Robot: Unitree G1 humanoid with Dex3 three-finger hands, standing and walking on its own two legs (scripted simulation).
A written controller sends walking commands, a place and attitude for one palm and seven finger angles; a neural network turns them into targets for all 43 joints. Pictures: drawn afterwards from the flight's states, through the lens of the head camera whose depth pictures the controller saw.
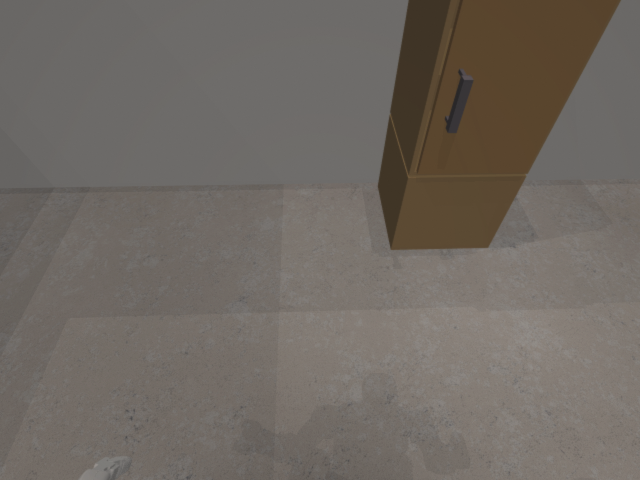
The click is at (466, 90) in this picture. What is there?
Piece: cupboard door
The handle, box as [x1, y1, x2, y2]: [445, 69, 473, 132]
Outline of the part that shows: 462,69 459,69 458,71 461,77 450,114 448,116 445,116 445,120 447,123 446,129 448,132 456,132 473,80 471,76 467,75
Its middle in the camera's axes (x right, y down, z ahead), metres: +0.37 -0.37 +1.05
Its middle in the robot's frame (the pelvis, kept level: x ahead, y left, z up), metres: +1.05 -0.32 -0.07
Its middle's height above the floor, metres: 0.70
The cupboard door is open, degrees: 0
